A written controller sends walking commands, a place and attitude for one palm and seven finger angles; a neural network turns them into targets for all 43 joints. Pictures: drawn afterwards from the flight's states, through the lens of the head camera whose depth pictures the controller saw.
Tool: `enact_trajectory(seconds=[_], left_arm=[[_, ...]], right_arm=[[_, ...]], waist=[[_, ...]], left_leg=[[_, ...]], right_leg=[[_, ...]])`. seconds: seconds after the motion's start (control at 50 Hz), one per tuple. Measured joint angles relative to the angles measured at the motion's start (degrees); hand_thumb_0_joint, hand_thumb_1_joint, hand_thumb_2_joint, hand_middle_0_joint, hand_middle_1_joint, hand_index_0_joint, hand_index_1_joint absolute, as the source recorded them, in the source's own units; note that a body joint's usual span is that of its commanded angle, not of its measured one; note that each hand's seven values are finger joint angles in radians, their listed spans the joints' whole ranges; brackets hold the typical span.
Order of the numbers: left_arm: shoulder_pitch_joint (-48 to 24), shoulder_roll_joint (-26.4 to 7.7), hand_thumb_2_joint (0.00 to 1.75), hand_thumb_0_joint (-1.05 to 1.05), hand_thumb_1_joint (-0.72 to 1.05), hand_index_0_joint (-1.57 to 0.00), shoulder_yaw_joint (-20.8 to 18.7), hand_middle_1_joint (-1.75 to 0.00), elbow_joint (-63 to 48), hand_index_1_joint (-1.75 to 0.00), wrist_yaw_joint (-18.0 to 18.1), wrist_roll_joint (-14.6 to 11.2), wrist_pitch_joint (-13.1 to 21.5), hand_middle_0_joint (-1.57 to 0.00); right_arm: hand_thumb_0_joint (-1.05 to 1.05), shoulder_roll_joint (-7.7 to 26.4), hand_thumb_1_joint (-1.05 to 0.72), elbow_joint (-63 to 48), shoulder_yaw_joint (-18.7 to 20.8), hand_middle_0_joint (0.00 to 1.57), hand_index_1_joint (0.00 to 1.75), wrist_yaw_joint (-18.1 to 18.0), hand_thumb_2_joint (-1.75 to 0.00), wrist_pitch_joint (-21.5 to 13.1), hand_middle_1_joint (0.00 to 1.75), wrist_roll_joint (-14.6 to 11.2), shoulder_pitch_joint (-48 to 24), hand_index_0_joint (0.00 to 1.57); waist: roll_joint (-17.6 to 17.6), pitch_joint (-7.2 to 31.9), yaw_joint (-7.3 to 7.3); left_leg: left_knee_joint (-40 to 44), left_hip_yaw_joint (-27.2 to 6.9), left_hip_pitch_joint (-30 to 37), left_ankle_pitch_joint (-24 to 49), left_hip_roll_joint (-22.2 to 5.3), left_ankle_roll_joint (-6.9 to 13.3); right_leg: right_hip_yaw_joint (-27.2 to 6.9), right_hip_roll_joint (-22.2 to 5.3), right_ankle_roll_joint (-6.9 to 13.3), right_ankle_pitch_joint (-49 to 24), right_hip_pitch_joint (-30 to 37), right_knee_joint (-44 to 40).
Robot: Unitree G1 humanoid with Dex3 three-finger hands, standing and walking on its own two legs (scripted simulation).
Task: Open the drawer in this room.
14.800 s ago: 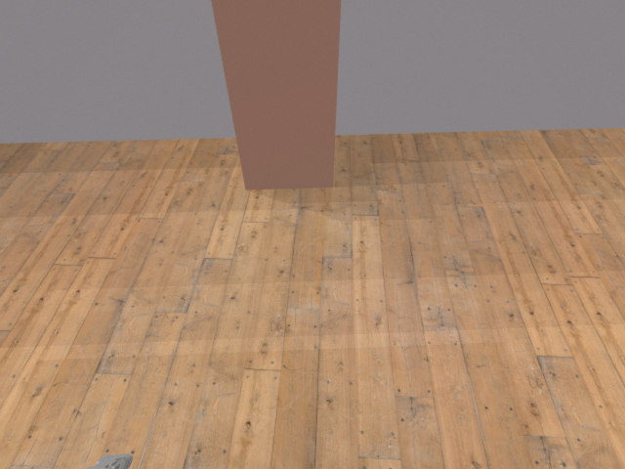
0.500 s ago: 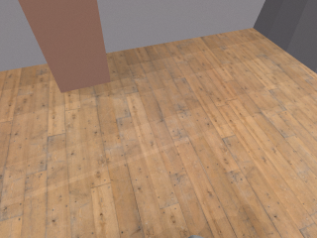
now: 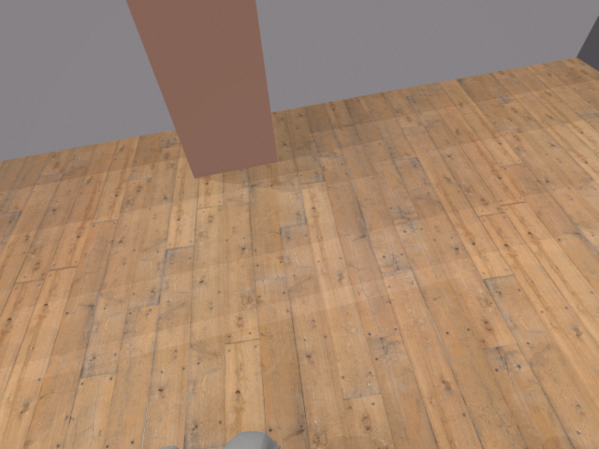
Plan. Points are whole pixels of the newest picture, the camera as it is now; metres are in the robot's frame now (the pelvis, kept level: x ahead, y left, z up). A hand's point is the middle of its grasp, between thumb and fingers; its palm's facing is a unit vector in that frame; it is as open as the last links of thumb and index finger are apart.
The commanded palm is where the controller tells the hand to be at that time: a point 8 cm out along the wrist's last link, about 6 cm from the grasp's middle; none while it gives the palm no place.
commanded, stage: stand and wait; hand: left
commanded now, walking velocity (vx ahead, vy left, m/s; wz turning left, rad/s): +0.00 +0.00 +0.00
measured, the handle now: out of the picture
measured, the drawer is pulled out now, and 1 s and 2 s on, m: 0.00 0.00 0.00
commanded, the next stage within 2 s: turn or walk to find it in 0.22 s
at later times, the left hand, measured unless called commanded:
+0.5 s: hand out of the picture -0.01 +0.24 -0.17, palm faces +0.14 -0.97 -0.22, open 7.4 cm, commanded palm none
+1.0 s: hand out of the picture -0.09 +0.23 -0.17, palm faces +0.33 -0.91 -0.24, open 7.4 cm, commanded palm none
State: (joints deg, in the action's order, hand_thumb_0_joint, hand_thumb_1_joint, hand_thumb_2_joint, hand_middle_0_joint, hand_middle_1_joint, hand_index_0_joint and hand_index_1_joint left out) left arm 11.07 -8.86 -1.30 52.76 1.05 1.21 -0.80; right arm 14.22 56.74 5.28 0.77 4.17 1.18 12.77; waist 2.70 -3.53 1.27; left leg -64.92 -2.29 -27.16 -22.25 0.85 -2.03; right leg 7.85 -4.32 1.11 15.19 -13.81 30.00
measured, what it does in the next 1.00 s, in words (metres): steps on the spot, turning left: left foot, then right foot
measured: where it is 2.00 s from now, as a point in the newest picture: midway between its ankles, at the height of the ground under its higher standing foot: outside the picture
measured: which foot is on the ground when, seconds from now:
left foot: up 0.00-0.20, down 0.22-0.62, up 0.64-1.00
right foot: down 0.00-0.24, up 0.26-0.60, down 0.62-1.00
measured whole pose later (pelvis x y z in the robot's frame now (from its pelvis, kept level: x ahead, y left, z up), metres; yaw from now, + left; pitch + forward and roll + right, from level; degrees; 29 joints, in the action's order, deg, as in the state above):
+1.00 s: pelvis -0.07 +0.03 +0.00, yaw +19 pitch +0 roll +1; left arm 12.7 -11.6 -2.2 55.5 0.7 1.7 -0.9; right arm 13.0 57.7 3.8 0.5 3.2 0.5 10.9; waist -1.2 -5.0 -0.7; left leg -40.0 2.9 -16.7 -22.8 -1.8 -2.9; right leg 12.0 -8.7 -0.7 16.5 -14.8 32.6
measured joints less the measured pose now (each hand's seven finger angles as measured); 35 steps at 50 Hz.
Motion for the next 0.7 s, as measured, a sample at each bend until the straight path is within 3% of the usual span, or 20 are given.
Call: enact_trajectory(seconds=[0.1,0.16,0.22,0.24,0.32,0.44,0.54,0.6,0.66,0.7], left_arm=[[1.95,-0.45,0.9,0.0,0.91,-0.2,-0.12,-0.3,1.76,-0.3,0.01,0.39,0.4,-0.2],[3.12,-1.25,0.9,0.0,0.91,-0.2,-0.25,-0.3,3.26,-0.3,-0.08,0.59,0.55,-0.2],[4.51,-2.03,0.9,0.0,0.91,-0.2,-0.37,-0.3,5.36,-0.3,0.05,0.11,0.06,-0.2],[4.74,-2.48,0.9,0.0,0.91,-0.2,-0.45,-0.3,6.19,-0.3,0.1,-0.16,-0.37,-0.2],[4.67,-3.96,0.9,0.0,0.91,-0.2,-0.56,-0.29,9.23,-0.3,0.24,-0.53,-2.52,-0.2],[2.42,-3.64,0.9,0.0,0.91,-0.2,-0.73,-0.29,9.38,-0.3,-0.32,-0.65,-2.43,-0.2],[-0.66,-3.0,0.9,0.0,0.91,-0.2,-0.68,-0.29,7.31,-0.3,-0.14,-0.82,-1.82,-0.2],[-1.81,-2.65,0.9,0.0,0.91,-0.2,-0.54,-0.29,5.75,-0.3,-0.03,-0.85,-0.85,-0.2],[-2.32,-1.46,0.9,0.0,0.91,-0.2,-0.36,-0.29,4.61,-0.3,0.14,-0.35,0.22,-0.2],[-1.81,-0.95,0.9,0.0,0.9,-0.2,-0.37,-0.29,3.43,-0.3,0.11,-0.21,0.43,-0.2]], right_arm=[[0.01,-0.35,-0.91,1.25,-0.61,0.2,0.3,-0.36,-0.9,-0.17,0.3,-0.22,-0.04,0.2],[0.01,-1.02,-0.91,1.97,-1.36,0.19,0.3,-0.73,-0.9,-0.7,0.3,-0.53,-0.97,0.2],[0.01,-1.67,-0.91,2.08,-2.26,0.19,0.3,-1.02,-0.9,-2.15,0.3,-0.74,-1.67,0.2],[0.01,-2.23,-0.91,2.36,-2.42,0.19,0.3,-1.13,-0.9,-2.75,0.3,-0.66,-1.99,0.2],[0.0,-5.2,-0.91,2.94,-3.73,0.2,0.3,-1.74,-0.9,-3.66,0.3,-0.28,-2.51,0.2],[0.0,-4.83,-0.93,3.59,-3.48,0.2,0.3,-2.31,-0.9,-3.72,0.3,-0.24,-2.58,0.2],[0.0,-4.02,-0.92,3.31,-2.87,0.2,0.3,-1.94,-0.9,-3.16,0.3,-0.06,-1.98,0.2],[0.0,-3.45,-0.91,3.11,-2.39,0.2,0.3,-1.67,-0.9,-2.66,0.3,-0.18,-1.28,0.2],[0.0,-2.27,-0.91,2.93,-1.68,0.2,0.3,-1.31,-0.9,-1.86,0.3,-0.55,-0.63,0.2],[0.01,-1.78,-0.91,2.8,-1.14,0.2,0.3,-0.99,-0.9,-0.79,0.3,-0.36,-0.32,0.2]], waist=[[-1.66,-0.16,-1.17],[-2.69,-0.36,-2.41],[-2.86,-0.01,-2.92],[-3.41,0.04,-2.97],[-5.51,0.01,-3.26],[-4.26,0.38,-2.49],[-3.05,0.43,-1.26],[-2.43,0.75,-0.78],[-0.17,0.55,-0.21],[-0.17,0.69,-0.42]], left_leg=[[8.53,0.98,4.54,-1.59,-2.02,-0.91],[18.98,2.3,9.17,-2.88,-2.34,-0.78],[33.22,3.66,15.3,4.13,-2.5,-0.11],[35.02,3.94,16.23,3.24,-2.28,0.8],[36.08,4.41,17.33,4.26,-1.07,2.96],[39.9,2.38,17.46,7.81,-0.01,3.62],[39.63,0.29,15.39,9.17,1.03,3.16],[37.57,-0.83,13.38,9.0,1.83,2.31],[29.56,-1.68,9.73,3.34,1.56,1.5],[17.93,-0.89,5.67,-2.08,1.88,1.29]], right_leg=[[0.97,-1.0,-0.24,-1.12,0.17,-1.6],[1.0,-1.37,-0.75,-1.41,-0.46,-1.33],[1.32,-1.25,-1.9,-0.71,-1.7,0.91],[1.23,-1.58,-2.38,-0.11,-2.29,2.28],[-2.23,-1.1,-3.58,9.73,-4.05,10.61],[-4.53,-0.03,-4.66,11.64,-5.75,18.74],[-5.22,0.93,-4.77,11.1,-3.93,13.17],[-4.78,1.43,-4.52,5.01,-0.51,3.66],[-2.54,1.97,-0.54,1.74,0.62,1.37],[-1.6,1.21,0.36,1.94,0.79,1.18]])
